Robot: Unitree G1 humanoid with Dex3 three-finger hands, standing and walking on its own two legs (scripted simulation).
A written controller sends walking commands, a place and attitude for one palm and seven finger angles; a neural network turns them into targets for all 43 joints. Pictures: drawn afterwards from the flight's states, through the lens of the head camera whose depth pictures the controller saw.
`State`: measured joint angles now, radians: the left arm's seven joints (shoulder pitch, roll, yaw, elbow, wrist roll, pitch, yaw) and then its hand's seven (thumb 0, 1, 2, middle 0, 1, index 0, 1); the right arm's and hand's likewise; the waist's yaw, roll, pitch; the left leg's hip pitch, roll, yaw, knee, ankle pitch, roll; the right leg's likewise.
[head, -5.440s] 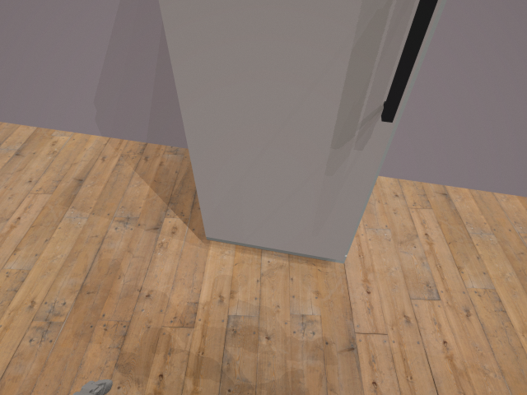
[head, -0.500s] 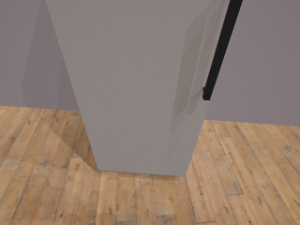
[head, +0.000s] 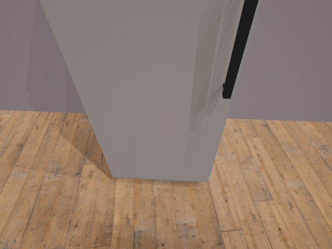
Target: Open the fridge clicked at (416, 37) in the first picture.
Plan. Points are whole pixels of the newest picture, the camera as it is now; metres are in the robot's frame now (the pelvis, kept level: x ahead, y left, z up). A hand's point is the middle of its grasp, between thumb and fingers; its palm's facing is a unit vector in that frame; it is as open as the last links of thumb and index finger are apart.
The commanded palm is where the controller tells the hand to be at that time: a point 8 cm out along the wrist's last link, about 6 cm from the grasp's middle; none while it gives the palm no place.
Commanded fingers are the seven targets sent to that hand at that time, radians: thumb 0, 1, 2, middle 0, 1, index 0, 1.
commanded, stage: look again from close up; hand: right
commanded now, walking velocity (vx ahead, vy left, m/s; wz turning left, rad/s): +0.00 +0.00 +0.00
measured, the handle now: (239, 36) +0.61 -0.16 +0.24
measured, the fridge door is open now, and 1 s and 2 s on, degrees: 0 0 0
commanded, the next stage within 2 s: none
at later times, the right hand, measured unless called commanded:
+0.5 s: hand out of the picture +0.04 -0.20 -0.17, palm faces +0.00 +0.97 -0.22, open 7.4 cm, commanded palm none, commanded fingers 0.00 -0.90 -0.90 0.20 0.30 0.20 0.30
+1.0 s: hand out of the picture +0.04 -0.18 -0.17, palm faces -0.01 +0.98 -0.21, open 7.4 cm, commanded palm none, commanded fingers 0.00 -0.90 -0.90 0.20 0.30 0.20 0.30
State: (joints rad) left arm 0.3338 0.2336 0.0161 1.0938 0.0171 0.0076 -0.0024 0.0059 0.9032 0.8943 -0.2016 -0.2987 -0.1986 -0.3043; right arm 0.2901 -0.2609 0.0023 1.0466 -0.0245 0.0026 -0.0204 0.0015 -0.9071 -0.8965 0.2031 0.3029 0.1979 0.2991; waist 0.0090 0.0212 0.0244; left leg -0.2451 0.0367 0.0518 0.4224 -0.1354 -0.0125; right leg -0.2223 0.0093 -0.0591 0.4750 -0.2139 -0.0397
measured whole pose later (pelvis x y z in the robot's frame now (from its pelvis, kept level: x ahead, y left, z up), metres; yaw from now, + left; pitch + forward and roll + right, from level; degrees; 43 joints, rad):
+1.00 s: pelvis +0.03 -0.01 +0.00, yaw +1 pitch -3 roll +0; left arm 0.27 0.17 0.01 1.13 0.01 0.00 0.01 0.00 0.90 0.89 -0.20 -0.30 -0.20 -0.30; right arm 0.29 -0.17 0.02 1.09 -0.02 -0.01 -0.04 0.00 -0.91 -0.90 0.20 0.30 0.20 0.30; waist 0.00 0.01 0.03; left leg -0.17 0.05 0.03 0.39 -0.16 -0.03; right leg -0.12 0.02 -0.08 0.39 -0.22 -0.04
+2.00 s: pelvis +0.04 +0.00 +0.00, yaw +2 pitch -2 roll +0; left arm 0.30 0.14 0.01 1.13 0.01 -0.01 0.02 0.00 0.91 0.89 -0.20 -0.30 -0.20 -0.30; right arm 0.32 -0.14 0.01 1.10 -0.02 -0.01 -0.04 0.00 -0.91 -0.90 0.20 0.30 0.20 0.30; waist 0.00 0.00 0.03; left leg -0.21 0.03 0.01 0.41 -0.18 -0.02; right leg -0.14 0.00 -0.10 0.42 -0.25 -0.03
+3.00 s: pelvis +0.11 -0.01 -0.01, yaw +2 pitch +0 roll +2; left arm 0.38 0.14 0.01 1.13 0.02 -0.02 0.02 0.00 0.91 0.89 -0.20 -0.30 -0.20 -0.30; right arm 0.41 -0.13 -0.03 1.11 -0.02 -0.02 -0.02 0.00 -0.91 -0.90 0.20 0.30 0.20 0.30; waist -0.02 0.02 0.00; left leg -0.19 0.02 0.02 0.54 -0.36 -0.02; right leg -0.14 -0.01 -0.09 0.58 -0.44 -0.04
